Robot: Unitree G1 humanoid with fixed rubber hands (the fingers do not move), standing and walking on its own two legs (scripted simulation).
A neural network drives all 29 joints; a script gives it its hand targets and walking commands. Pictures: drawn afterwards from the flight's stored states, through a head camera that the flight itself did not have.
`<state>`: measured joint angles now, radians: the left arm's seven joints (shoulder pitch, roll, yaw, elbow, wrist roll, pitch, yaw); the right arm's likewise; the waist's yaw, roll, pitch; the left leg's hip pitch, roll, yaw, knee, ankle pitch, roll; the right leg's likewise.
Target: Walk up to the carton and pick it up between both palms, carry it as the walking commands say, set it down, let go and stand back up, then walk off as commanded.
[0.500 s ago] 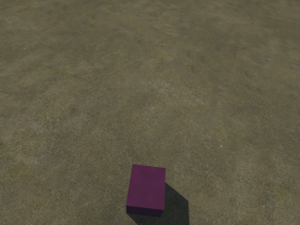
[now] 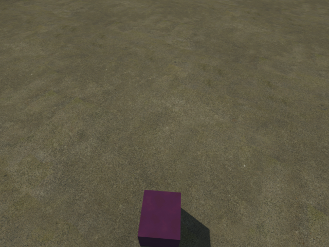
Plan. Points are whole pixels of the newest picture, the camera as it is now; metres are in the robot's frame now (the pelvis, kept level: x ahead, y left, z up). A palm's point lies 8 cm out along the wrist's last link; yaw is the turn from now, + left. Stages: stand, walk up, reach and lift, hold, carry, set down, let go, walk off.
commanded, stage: walk up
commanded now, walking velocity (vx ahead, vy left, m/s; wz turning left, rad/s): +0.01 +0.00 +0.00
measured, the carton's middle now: (160, 218) +0.42 +0.02 -0.69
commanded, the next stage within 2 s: stand in 0.08 s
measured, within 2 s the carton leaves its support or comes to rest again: neither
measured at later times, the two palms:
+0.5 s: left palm out of the picture -0.02 +0.21 -0.15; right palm out of the picture -0.01 -0.21 -0.15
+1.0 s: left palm out of the picture +0.03 +0.21 -0.15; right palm out of the picture +0.02 -0.22 -0.16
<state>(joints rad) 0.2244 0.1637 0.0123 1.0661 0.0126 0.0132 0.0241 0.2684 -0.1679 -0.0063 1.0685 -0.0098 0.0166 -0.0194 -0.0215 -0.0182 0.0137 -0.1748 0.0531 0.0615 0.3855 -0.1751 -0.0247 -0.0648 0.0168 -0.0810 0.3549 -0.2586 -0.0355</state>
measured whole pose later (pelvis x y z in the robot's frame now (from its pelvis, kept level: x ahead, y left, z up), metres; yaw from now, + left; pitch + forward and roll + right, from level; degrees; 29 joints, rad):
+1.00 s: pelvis +0.01 -0.01 -0.01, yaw -2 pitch +3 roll +0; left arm 0.28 0.14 -0.02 0.95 -0.09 0.12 0.06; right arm 0.26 -0.16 0.04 0.97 0.07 0.12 -0.05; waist 0.01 0.01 -0.01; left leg -0.33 0.05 0.04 0.54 -0.27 -0.01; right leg -0.25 0.03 -0.05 0.53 -0.34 -0.05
